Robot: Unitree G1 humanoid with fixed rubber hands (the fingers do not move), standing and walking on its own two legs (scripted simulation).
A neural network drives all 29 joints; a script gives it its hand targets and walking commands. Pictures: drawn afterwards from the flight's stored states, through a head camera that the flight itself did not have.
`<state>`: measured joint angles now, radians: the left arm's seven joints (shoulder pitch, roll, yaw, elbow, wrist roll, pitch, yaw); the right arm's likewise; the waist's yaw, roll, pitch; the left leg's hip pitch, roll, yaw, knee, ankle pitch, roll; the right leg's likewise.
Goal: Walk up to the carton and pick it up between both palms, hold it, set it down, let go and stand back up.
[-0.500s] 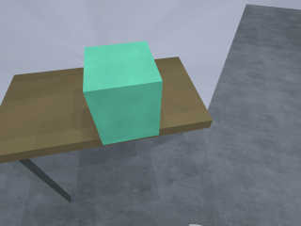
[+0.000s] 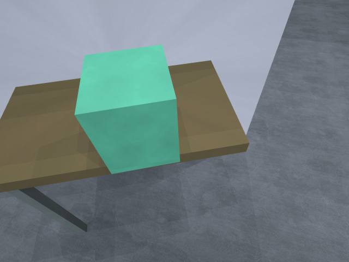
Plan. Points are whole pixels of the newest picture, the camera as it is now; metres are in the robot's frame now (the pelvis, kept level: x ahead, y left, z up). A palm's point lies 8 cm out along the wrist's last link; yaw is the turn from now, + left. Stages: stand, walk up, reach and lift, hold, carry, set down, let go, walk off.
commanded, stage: walk up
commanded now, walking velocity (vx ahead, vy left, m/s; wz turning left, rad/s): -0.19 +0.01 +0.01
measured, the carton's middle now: (135, 112) +0.48 +0.14 +0.05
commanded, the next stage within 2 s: none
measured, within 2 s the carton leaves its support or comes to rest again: neither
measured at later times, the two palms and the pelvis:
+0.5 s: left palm out of the picture -0.07 +0.25 -0.14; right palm out of the picture -0.04 -0.18 -0.14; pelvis -0.04 +0.04 +0.01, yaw +0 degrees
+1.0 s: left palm out of the picture -0.10 +0.35 -0.15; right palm (236, 259) +0.15 -0.11 -0.13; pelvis +0.03 +0.13 -0.01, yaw +6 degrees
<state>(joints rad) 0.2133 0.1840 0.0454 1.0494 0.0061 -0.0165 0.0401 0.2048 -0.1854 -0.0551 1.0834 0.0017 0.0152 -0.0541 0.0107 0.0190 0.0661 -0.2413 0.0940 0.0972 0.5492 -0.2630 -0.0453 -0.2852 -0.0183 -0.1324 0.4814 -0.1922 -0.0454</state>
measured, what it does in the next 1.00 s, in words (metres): steps to the left: right foot, then left foot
